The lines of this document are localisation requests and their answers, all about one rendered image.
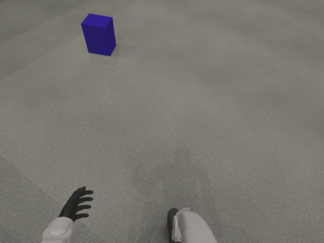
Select robot right shin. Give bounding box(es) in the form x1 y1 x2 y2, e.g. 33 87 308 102
172 208 190 242

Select left robot forearm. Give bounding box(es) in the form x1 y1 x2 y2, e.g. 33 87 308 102
41 217 73 243

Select carton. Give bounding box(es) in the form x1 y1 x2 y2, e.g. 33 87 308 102
81 13 116 56

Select robot left hand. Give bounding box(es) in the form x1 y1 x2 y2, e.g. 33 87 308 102
59 186 93 222

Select right robot foot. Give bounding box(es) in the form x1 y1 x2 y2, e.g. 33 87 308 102
167 208 181 243

